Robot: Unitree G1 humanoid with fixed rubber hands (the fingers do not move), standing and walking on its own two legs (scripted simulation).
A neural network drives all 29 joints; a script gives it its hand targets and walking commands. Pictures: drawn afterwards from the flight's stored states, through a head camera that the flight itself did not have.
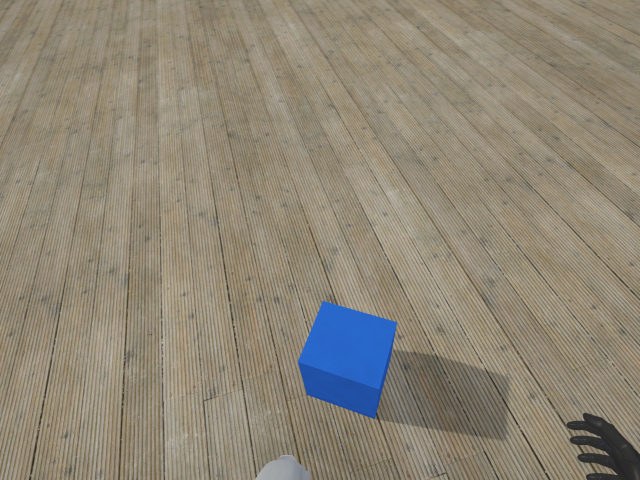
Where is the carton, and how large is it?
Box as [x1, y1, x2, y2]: [298, 301, 396, 418]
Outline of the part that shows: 323,301 298,360 307,394 374,418 389,362 396,322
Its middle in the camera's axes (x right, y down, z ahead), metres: +0.08 +0.35 +1.12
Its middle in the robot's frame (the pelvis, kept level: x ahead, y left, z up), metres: +0.52 -0.01 -0.62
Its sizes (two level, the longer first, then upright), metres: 0.216 0.191 0.259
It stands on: the floor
